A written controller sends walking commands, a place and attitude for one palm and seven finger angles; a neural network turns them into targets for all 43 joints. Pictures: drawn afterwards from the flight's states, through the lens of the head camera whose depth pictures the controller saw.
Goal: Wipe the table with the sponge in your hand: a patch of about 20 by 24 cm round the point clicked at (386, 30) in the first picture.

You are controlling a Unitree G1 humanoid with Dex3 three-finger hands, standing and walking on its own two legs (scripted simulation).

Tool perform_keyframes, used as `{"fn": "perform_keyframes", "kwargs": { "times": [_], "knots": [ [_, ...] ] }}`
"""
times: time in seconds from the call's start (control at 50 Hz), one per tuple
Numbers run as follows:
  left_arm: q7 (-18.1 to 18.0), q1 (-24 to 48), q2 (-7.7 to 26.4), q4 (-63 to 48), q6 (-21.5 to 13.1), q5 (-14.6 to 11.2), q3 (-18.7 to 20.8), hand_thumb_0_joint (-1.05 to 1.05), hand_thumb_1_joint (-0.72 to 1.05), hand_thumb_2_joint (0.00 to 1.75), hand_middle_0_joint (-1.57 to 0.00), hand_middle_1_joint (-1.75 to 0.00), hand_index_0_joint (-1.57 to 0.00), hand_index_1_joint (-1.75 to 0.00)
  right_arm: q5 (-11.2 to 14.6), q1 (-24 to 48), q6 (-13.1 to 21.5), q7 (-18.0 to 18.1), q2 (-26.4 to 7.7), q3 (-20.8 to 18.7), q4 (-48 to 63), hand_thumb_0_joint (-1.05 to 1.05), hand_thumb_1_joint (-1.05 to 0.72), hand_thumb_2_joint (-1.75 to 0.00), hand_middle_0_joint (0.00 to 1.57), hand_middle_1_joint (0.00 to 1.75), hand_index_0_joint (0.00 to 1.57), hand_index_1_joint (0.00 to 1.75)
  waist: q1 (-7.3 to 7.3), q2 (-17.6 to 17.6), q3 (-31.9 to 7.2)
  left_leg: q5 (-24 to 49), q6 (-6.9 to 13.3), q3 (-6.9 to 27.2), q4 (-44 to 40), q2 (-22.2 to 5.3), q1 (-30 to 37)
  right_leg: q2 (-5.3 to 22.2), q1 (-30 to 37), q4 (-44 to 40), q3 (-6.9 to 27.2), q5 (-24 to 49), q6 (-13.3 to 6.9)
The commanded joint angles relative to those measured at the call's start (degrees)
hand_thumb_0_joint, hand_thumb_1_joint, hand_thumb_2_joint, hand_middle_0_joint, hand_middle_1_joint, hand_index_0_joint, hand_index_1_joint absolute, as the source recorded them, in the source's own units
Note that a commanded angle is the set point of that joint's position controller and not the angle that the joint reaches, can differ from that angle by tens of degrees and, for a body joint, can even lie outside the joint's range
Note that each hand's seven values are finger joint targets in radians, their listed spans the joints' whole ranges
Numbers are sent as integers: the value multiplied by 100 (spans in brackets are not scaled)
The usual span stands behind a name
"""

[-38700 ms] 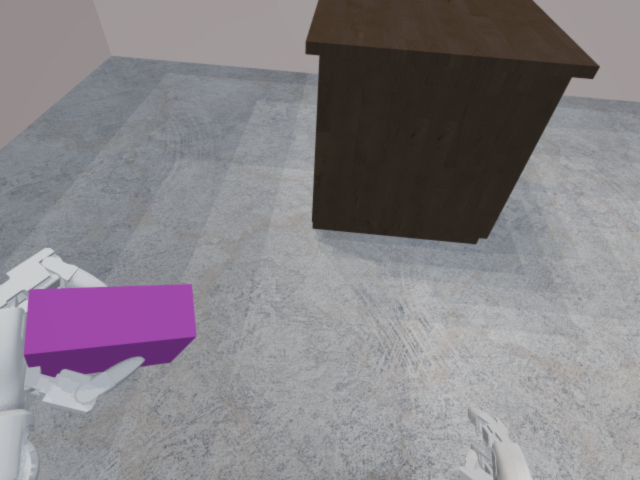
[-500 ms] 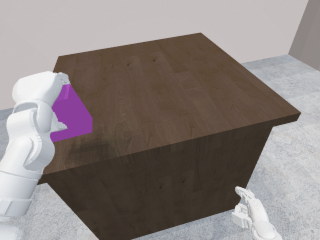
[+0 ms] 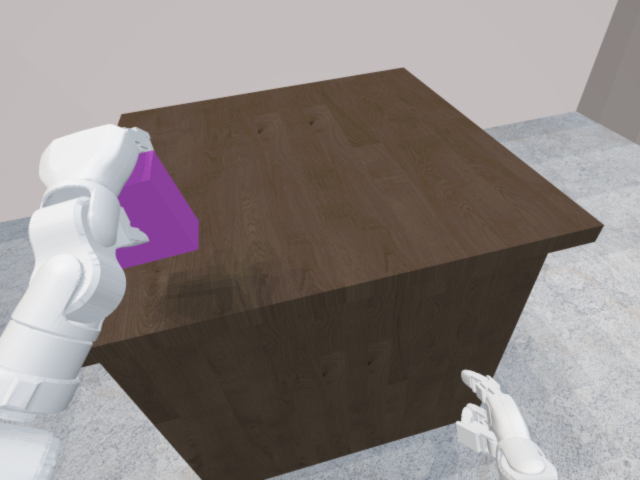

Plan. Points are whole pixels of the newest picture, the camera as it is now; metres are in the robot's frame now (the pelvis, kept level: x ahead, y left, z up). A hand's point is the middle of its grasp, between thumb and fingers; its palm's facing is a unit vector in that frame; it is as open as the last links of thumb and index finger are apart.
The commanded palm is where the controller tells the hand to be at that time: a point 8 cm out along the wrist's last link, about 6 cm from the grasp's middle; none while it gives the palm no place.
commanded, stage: bring the sponge back beside the body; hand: left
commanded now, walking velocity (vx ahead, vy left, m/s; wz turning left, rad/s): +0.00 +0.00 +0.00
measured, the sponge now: (139, 226) +0.32 +0.28 +0.19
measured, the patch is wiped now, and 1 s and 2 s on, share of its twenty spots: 1.00 1.00 1.00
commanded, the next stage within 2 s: step back with the hand held close in 1.54 s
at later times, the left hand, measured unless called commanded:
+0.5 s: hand (118, 221) +0.28 +0.26 +0.24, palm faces +0.27 -0.10 -0.96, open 9.5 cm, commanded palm +0.21 +0.27 +0.31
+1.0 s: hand (92, 260) +0.22 +0.25 +0.24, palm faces +0.32 -0.11 -0.94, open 9.5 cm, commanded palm +0.15 +0.26 +0.31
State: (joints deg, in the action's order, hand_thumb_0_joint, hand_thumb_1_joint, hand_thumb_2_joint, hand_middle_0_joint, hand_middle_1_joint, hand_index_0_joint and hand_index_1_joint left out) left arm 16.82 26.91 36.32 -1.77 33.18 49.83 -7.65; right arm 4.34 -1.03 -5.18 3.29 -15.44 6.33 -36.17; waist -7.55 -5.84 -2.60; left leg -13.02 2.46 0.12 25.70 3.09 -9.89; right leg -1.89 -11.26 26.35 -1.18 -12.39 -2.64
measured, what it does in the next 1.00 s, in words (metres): stands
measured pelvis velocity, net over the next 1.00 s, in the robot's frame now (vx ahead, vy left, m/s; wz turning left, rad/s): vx -0.01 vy -0.02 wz -0.02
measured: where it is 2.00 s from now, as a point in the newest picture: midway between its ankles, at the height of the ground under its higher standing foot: outside the picture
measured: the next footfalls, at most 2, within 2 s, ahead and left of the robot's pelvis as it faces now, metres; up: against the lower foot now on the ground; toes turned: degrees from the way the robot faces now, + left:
none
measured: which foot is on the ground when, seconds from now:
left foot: down 0.00-1.00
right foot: down 0.00-1.00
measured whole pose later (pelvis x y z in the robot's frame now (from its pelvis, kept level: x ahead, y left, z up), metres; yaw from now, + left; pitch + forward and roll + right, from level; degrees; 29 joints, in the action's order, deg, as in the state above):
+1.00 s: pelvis -0.01 -0.02 +0.00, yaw -1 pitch -6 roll +1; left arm 11.9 2.5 39.3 -28.0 33.7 41.9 1.4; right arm 4.0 0.9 -6.0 3.5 -15.3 6.3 -34.1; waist -9.5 -6.2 -1.6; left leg -14.2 0.9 -0.4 28.3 1.3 -7.9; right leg -3.7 -9.6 28.7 -0.8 -13.0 -4.2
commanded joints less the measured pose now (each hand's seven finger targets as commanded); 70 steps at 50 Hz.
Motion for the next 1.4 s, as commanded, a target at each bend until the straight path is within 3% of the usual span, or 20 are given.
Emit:
{"fn": "perform_keyframes", "kwargs": {
  "times": [0.0,0.18,0.22,0.32,0.42,0.48,0.52,0.58,0.62,0.68,0.74,0.8,0.84,0.88,0.92,0.98,1.02,1.08,1.14,1.38],
  "knots": [
    [-311,2378,1741,-1526,-87,271,1187,0,10,130,-120,-160,-120,-160,-28,1524,399,18,-506,-250,1215,0,-90,-90,20,30,20,30,-169,84,-1751,1205,-72,159,-309,-145,-39,183,1047,-173,358,689,-148],
    [-484,1705,1848,-2107,-101,20,1575,0,10,130,-120,-160,-120,-160,1,1637,331,-26,-508,-281,1184,0,-90,-90,20,30,20,30,-187,149,-1476,1225,-107,162,-304,-201,27,133,940,-218,456,738,-164],
    [-489,1385,1423,-1746,-11,-10,1288,0,10,130,-120,-160,-120,-160,14,1577,305,-33,-433,-242,1144,0,-90,-90,20,30,20,30,-110,217,-1174,1206,-98,116,-327,-184,-36,110,752,-273,343,670,-122],
    [-466,1038,1290,-1805,82,-83,1206,0,10,130,-120,-160,-120,-160,26,1591,259,-34,-446,-215,1189,0,-90,-90,20,30,20,30,-84,325,-1003,1084,-95,113,-346,-202,-75,106,691,-304,325,606,-97],
    [-525,904,1438,-2382,102,-103,1360,0,10,130,-120,-160,-120,-160,5,1666,262,-19,-418,-209,1256,0,-90,-90,20,30,20,30,-129,110,-1279,1177,-88,109,-307,-181,42,100,832,-245,377,681,-110],
    [-595,1019,1989,-2908,44,-130,1815,0,10,130,-120,-160,-120,-160,-22,1769,255,-1,-500,-229,1308,0,-90,-90,20,30,20,30,-204,99,-1421,1129,-98,152,-223,-189,60,121,965,-227,599,711,-145],
    [-625,674,1704,-2479,110,-114,1690,0,10,130,-120,-160,-120,-160,-28,1698,212,-9,-412,-194,1233,0,-90,-90,20,30,20,30,-157,242,-1163,1204,-97,94,-217,-165,11,100,828,-277,504,677,-106],
    [-663,747,2012,-3077,55,-206,1938,0,10,130,-120,-160,-120,-160,-20,1853,217,-17,-461,-226,1314,0,-90,-90,20,30,20,30,-237,-37,-1370,1175,-115,128,-168,-179,93,113,942,-251,695,734,-149],
    [-666,286,1671,-2638,114,-253,1764,0,10,130,-120,-160,-120,-160,-16,1747,202,-32,-396,-200,1262,0,-90,-90,20,30,20,30,-179,154,-1099,1174,-112,81,-188,-165,-12,116,849,-287,561,674,-92],
    [-646,146,1880,-3051,78,-369,1946,0,10,130,-120,-160,-120,-160,7,1870,222,-34,-467,-222,1343,0,-90,-90,20,30,20,30,-220,129,-1172,1085,-123,134,-135,-202,12,131,888,-275,727,687,-114],
    [-614,-298,1487,-2929,111,-451,1664,0,10,130,-120,-160,-120,-160,24,1800,188,-38,-438,-202,1341,0,-90,-90,20,30,20,30,-137,215,-813,873,-109,94,-199,-182,-64,138,685,-371,578,414,-31],
    [-680,-148,1616,-3524,82,-410,1783,0,10,130,-120,-160,-120,-160,5,1900,310,-8,-384,-183,1479,0,-90,-90,20,30,20,30,-251,22,-1156,998,-98,91,-81,-151,-28,175,824,-219,640,455,-71],
    [-705,-543,1623,-3317,73,-500,1859,0,10,130,-120,-160,-120,-160,2,1828,253,-2,-436,-207,1369,0,-90,-90,20,30,20,30,-161,209,-769,762,-110,107,-184,-170,-62,133,637,-389,620,198,-18],
    [-784,-268,2073,-3746,-3,-488,2213,0,10,130,-120,-160,-120,-160,-24,1946,331,46,-461,-223,1425,0,-90,-90,20,30,20,30,-233,86,-965,648,-116,128,-87,-189,8,156,663,-399,866,-31,-73],
    [-846,-615,1829,-3340,19,-471,2119,0,10,130,-120,-160,-120,-160,-47,1828,310,38,-387,-201,1337,0,-90,-90,20,30,20,30,-211,120,-779,685,-123,80,-110,-160,-69,157,598,-419,753,-111,-46],
    [-913,-506,2113,-3926,-65,-529,2366,0,10,130,-120,-160,-120,-160,-25,1970,334,42,-445,-243,1421,0,-90,-90,20,30,20,30,-279,-107,-928,605,-147,120,-75,-179,31,139,632,-421,908,-164,-86],
    [-946,-1005,1768,-3487,-42,-576,2218,0,10,130,-120,-160,-120,-160,-54,1808,327,21,-362,-215,1334,0,-90,-90,20,30,20,30,-238,107,-718,682,-139,71,-91,-164,-60,145,590,-436,795,-118,-41],
    [-950,-1087,1912,-3963,-80,-690,2368,0,10,130,-120,-160,-120,-160,-13,1978,366,14,-426,-245,1442,0,-90,-90,20,30,20,30,-269,-7,-706,541,-164,103,-30,-190,-49,161,554,-479,973,-201,-55],
    [-965,-1615,1566,-3706,-89,-784,2178,0,10,130,-120,-160,-120,-160,-24,1818,328,-6,-406,-221,1395,0,-90,-90,20,30,20,30,-206,289,-375,308,-152,77,-131,-200,-133,170,389,-593,772,-553,39],
    [-1173,-810,1965,-4031,-193,-661,2379,0,10,130,-120,-160,-120,-160,-35,1947,543,117,-417,-245,1393,0,-90,-90,20,30,20,30,-254,-166,-615,-42,-197,118,-120,-186,-31,188,419,-648,1011,-1062,-55]
  ]
}}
